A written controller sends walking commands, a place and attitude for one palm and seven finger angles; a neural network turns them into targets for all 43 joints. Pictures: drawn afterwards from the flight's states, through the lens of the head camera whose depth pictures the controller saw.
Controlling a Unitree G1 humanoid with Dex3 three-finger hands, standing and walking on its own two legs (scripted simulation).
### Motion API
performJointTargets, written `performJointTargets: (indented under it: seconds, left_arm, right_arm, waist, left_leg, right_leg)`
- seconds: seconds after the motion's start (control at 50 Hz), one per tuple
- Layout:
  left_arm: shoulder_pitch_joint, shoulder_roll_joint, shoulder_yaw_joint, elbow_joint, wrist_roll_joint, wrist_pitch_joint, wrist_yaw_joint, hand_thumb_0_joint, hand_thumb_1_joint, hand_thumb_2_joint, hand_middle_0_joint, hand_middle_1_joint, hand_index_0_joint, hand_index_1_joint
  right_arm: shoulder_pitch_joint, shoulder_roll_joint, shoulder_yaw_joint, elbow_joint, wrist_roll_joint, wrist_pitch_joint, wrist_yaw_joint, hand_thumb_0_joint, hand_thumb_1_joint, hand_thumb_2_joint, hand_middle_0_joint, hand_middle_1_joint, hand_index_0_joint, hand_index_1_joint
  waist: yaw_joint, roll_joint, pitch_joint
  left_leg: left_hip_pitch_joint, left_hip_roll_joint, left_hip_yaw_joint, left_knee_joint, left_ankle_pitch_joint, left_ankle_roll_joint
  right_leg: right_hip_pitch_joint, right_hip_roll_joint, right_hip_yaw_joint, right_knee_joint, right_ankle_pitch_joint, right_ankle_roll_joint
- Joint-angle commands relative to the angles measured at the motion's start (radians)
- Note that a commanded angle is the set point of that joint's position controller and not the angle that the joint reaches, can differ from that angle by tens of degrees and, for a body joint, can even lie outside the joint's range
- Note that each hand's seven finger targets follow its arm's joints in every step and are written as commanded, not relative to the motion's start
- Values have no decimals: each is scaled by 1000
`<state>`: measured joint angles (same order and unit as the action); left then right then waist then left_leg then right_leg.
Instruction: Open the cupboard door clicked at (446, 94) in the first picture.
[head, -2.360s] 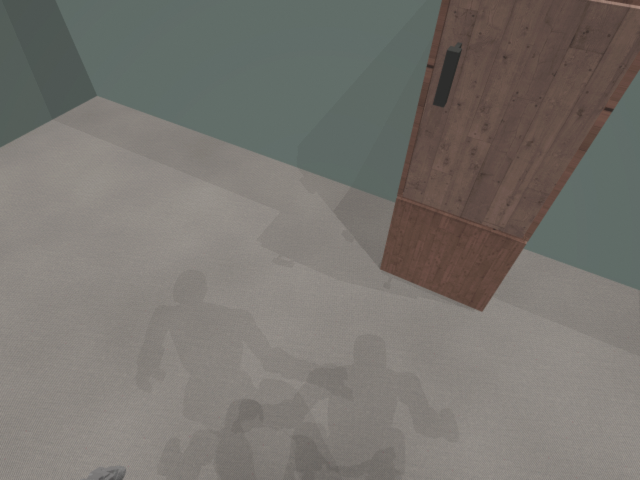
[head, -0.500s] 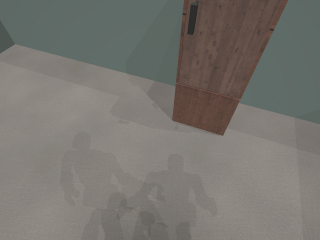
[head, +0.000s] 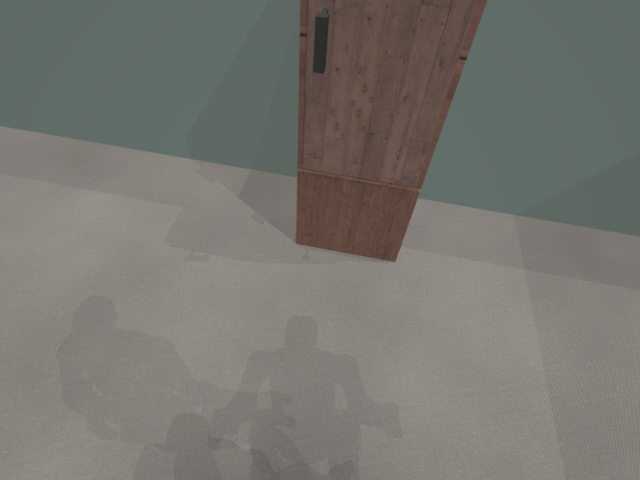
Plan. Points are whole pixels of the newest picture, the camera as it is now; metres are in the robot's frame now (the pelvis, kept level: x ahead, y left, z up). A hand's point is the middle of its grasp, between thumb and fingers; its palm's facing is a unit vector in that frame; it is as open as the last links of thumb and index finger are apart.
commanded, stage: take the last steps up to it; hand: left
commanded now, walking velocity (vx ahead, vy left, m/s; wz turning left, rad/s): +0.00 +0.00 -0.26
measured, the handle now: (322, 40) +1.01 +0.08 +0.07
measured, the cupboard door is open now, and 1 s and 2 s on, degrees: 0 0 0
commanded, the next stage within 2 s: come to a stop and stand still in 1.38 s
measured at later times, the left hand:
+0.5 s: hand out of the picture +0.07 +0.15 -0.16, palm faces -0.09 -0.98 -0.18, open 7.3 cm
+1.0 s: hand (217, 382) +0.28 +0.18 -0.16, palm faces -0.11 -0.98 -0.17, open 7.4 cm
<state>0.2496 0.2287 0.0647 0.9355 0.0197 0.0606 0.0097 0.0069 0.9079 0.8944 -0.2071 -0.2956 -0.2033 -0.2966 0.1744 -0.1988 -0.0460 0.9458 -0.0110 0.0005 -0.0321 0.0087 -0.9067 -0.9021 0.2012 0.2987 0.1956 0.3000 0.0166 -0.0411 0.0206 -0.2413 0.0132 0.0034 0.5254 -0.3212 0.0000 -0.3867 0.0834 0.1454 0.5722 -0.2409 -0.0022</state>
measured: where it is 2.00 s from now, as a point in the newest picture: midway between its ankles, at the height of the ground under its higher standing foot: (345, 404)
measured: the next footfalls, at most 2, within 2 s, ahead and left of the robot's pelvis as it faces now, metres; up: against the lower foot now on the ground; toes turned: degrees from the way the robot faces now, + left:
right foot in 0.34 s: +0.00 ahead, -0.13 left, +0.00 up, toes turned -11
left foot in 0.70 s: +0.25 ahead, +0.10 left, +0.00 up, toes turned +2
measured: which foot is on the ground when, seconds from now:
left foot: down 0.00-0.34, up 0.36-0.68, down 0.70-1.00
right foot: up 0.00-0.32, down 0.34-0.70, up 0.72-1.00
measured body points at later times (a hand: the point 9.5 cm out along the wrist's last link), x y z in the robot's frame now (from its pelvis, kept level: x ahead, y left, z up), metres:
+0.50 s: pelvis +0.03 -0.02 +0.01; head +0.04 -0.02 +0.46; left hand +0.07 +0.20 -0.15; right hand -0.03 -0.26 -0.15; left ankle +0.05 +0.10 -0.67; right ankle -0.04 -0.12 -0.73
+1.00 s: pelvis +0.20 +0.01 +0.01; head +0.21 +0.02 +0.46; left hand +0.28 +0.23 -0.14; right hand +0.15 -0.20 -0.14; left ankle +0.21 +0.10 -0.73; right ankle +0.24 -0.14 -0.68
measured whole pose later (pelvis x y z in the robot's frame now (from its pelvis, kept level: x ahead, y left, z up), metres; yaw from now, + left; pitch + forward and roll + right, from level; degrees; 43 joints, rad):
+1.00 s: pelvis +0.20 +0.01 +0.01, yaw -9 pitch -1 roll +0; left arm 0.24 0.17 0.07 1.04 0.03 0.00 -0.02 0.01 0.92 0.90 -0.20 -0.29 -0.19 -0.30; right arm 0.34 -0.12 -0.05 1.10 -0.03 -0.06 -0.02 0.01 -0.92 -0.90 0.20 0.30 0.20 0.30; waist -0.01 -0.02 0.01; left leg -0.14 0.04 0.19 0.39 -0.24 0.04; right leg -0.51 -0.12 -0.09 0.91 -0.24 0.02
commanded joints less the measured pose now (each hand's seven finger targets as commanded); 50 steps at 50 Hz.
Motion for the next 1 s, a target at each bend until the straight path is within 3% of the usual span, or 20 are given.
performJointTargets:
  seconds: [0.0,0.04,0.08,0.14,0.22,0.28,0.3,0.32,0.34,0.38,0.44,0.6,0.64,0.66,0.68,0.7,0.72,0.76,0.84,0.98]
  left_arm:
    - [-43,109,44,-77,13,-15,-5,0,900,900,-200,-300,-200,-300]
    - [14,88,40,-49,10,-14,-15,0,900,900,-200,-300,-200,-300]
    - [9,64,25,-45,4,-15,-17,0,900,900,-200,-300,-200,-300]
    - [-67,45,11,-62,7,-21,-28,0,900,900,-200,-300,-200,-300]
    - [-102,35,1,-62,10,-39,-42,0,900,900,-200,-300,-200,-300]
    - [52,38,5,13,7,-63,-37,0,900,900,-200,-300,-200,-300]
    - [131,97,15,49,11,-78,-25,0,900,900,-200,-300,-200,-300]
    - [218,190,32,75,9,-86,-9,0,900,900,-200,-300,-200,-300]
    - [259,193,31,88,-3,-87,3,0,900,900,-200,-300,-200,-300]
    - [177,124,18,92,2,-95,8,0,900,900,-200,-300,-200,-300]
    - [111,77,2,89,8,-116,11,0,900,900,-200,-300,-200,-300]
    - [158,84,3,162,12,-125,13,0,900,900,-200,-300,-200,-300]
    - [143,81,7,167,8,-121,11,0,900,900,-200,-300,-200,-300]
    - [150,54,4,166,3,-118,7,0,900,900,-200,-300,-200,-300]
    - [203,-8,0,154,-8,-111,-1,0,900,900,-200,-300,-200,-300]
    - [183,-10,-6,117,-7,-112,-3,0,900,900,-200,-300,-200,-300]
    - [123,-7,-7,103,1,-107,0,0,900,900,-200,-300,-200,-300]
    - [46,-20,-4,105,9,-108,-17,0,900,900,-200,-300,-200,-300]
    - [141,-64,-6,134,15,-76,-25,0,900,900,-200,-300,-200,-300]
    - [-36,-49,2,55,12,-69,-29,0,900,900,-200,-300,-200,-300]
  right_arm:
    - [17,-182,-26,-60,-18,-9,-15,0,-900,-900,200,300,200,300]
    - [-33,-155,-17,-72,-17,-15,-14,0,-900,-900,200,300,200,300]
    - [7,-147,-17,-56,-18,-15,-11,0,-900,-900,200,300,200,300]
    - [121,-165,-27,-10,-25,-18,-7,0,-900,-900,200,300,200,300]
    - [173,-193,-37,28,-27,-20,2,0,-900,-900,200,300,200,300]
    - [163,-167,-29,49,-19,-20,7,0,-900,-900,200,300,200,300]
    - [164,-112,-16,43,-8,-24,13,0,-900,-900,200,300,200,300]
    - [95,-50,4,-3,-7,-30,22,0,-900,-900,200,300,200,300]
    - [20,-105,-8,-25,-19,-26,24,0,-900,-900,200,300,200,300]
    - [-1,-95,-15,-3,-21,-24,36,0,-900,-900,200,300,200,300]
    - [80,-44,-17,43,-21,-19,46,0,-900,-900,200,300,200,300]
    - [45,-12,-16,26,-7,-35,62,0,-900,-900,200,300,200,300]
    - [169,-33,-23,69,-11,-48,50,0,-900,-900,200,300,200,300]
    - [309,-79,-34,114,-17,-56,38,0,-900,-900,200,300,200,300]
    - [436,-189,-57,146,-33,-66,25,0,-900,-900,200,300,200,300]
    - [473,-238,-58,153,-24,-55,18,0,-900,-900,200,300,200,300]
    - [401,-220,-55,143,-18,-48,10,0,-900,-900,200,300,200,300]
    - [257,-112,-33,108,-17,-59,7,0,-900,-900,200,300,200,300]
    - [181,-48,-16,107,-14,-80,3,0,-900,-900,200,300,200,300]
    - [229,-71,-34,129,-19,-68,11,0,-900,-900,200,300,200,300]
  waist:
    - [-8,221,50]
    - [27,182,28]
    - [9,202,14]
    - [-48,212,21]
    - [-72,208,49]
    - [3,118,-6]
    - [32,-40,-32]
    - [78,-264,-11]
    - [104,-181,4]
    - [54,-127,114]
    - [-15,-57,110]
    - [-23,-86,121]
    - [-84,-13,79]
    - [-133,89,-3]
    - [-151,364,-112]
    - [-143,420,-134]
    - [-131,320,-92]
    - [-90,151,71]
    - [-5,147,50]
    - [-36,131,111]
  left_leg:
    - [-62,343,-317,-315,89,171]
    - [-48,269,-159,-265,206,155]
    - [16,226,-85,-223,316,149]
    - [91,278,-122,-257,157,168]
    - [65,304,-157,-273,-20,159]
    - [-38,228,-57,-87,-35,80]
    - [-227,156,53,105,-116,28]
    - [-465,44,157,358,-297,-25]
    - [-486,83,44,456,-271,-10]
    - [-504,117,25,534,-139,-8]
    - [-400,125,66,489,-28,-31]
    - [-202,97,121,188,49,-9]
    - [31,56,155,71,109,-3]
    - [199,72,121,-4,93,7]
    - [362,320,-229,-134,33,84]
    - [359,452,-477,-297,-76,156]
    - [262,477,-499,-331,-228,182]
    - [70,404,-346,-363,-241,159]
    - [-50,293,-61,-366,-16,121]
    - [20,300,-7,-393,-14,152]
  right_leg:
    - [-151,-39,-38,482,-212,39]
    - [-143,-59,-76,572,-167,44]
    - [-124,-71,-115,494,-163,48]
    - [-110,-95,-164,330,-203,42]
    - [7,-92,-214,106,-231,22]
    - [297,-81,-231,-186,-61,-1]
    - [493,-226,-59,-262,-141,-51]
    - [570,-453,281,-377,-164,-164]
    - [472,-490,314,-399,-259,-215]
    - [356,-428,231,-415,-272,-209]
    - [268,-363,26,-388,-34,-169]
    - [209,-341,-67,-340,58,-131]
    - [133,-296,-121,-189,103,-99]
    - [107,-232,-174,25,165,-73]
    - [-54,-107,-270,357,-104,-19]
    - [-169,-50,-218,591,-354,-19]
    - [-217,-106,-161,722,-317,-34]
    - [-268,-187,-145,742,-141,-25]
    - [-124,-212,-180,562,-39,6]
    - [-123,-220,-226,209,11,30]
